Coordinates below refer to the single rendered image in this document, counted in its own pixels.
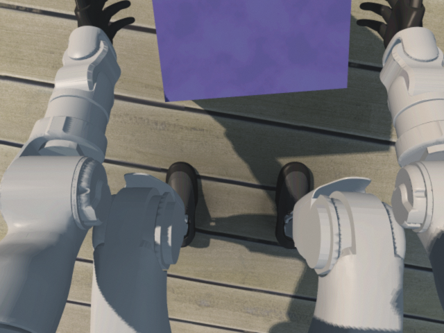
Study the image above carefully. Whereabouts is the right robot shin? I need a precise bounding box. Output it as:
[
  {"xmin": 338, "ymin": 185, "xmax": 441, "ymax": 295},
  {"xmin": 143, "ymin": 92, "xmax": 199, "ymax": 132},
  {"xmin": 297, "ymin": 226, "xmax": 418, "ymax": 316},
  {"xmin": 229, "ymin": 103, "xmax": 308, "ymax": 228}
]
[{"xmin": 284, "ymin": 177, "xmax": 406, "ymax": 261}]

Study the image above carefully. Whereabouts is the right robot forearm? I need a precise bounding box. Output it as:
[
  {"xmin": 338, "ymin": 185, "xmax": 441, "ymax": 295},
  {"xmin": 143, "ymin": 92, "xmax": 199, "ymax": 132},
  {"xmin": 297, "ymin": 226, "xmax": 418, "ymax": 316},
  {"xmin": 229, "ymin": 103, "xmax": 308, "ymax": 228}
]
[{"xmin": 379, "ymin": 27, "xmax": 444, "ymax": 168}]

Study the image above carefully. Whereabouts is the robot right upper arm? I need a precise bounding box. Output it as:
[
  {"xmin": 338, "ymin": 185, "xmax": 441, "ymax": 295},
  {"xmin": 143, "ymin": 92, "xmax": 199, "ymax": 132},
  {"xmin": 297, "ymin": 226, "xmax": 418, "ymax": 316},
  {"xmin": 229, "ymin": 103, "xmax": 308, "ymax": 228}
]
[{"xmin": 391, "ymin": 160, "xmax": 444, "ymax": 311}]

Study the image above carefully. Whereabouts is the robot right foot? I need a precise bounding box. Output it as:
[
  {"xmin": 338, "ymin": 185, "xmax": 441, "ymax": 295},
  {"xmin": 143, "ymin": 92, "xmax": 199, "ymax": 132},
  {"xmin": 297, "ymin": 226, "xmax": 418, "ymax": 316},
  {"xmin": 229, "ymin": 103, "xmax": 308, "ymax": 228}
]
[{"xmin": 275, "ymin": 162, "xmax": 310, "ymax": 249}]

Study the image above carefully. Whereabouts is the carton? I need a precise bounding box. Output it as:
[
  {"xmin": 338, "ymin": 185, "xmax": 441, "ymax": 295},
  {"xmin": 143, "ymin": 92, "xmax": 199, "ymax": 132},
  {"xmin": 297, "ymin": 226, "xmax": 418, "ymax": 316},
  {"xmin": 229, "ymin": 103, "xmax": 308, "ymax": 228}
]
[{"xmin": 152, "ymin": 0, "xmax": 352, "ymax": 102}]

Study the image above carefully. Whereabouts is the robot left upper arm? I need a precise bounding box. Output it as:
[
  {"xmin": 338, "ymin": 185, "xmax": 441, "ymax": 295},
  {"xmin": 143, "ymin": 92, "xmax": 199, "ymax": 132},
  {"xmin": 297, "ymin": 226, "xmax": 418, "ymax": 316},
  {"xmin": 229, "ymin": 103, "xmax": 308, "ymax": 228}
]
[{"xmin": 0, "ymin": 155, "xmax": 112, "ymax": 333}]

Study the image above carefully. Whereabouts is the robot right hand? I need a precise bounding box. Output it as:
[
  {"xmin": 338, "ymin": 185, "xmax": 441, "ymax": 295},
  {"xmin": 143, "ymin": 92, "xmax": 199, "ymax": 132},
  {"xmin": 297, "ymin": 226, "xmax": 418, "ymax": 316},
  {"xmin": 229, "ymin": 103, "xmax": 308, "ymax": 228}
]
[{"xmin": 357, "ymin": 0, "xmax": 425, "ymax": 49}]

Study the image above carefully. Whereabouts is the robot left hand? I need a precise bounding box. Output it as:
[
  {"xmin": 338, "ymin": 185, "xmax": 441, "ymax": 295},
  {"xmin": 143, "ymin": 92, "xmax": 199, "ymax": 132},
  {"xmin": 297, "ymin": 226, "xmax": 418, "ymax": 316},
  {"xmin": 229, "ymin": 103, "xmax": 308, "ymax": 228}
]
[{"xmin": 74, "ymin": 0, "xmax": 135, "ymax": 44}]

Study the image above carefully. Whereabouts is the left robot forearm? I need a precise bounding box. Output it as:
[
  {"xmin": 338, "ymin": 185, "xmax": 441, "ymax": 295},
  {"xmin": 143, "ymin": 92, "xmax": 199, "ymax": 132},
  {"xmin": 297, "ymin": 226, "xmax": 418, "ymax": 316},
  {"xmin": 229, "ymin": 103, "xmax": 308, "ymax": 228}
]
[{"xmin": 0, "ymin": 26, "xmax": 121, "ymax": 220}]

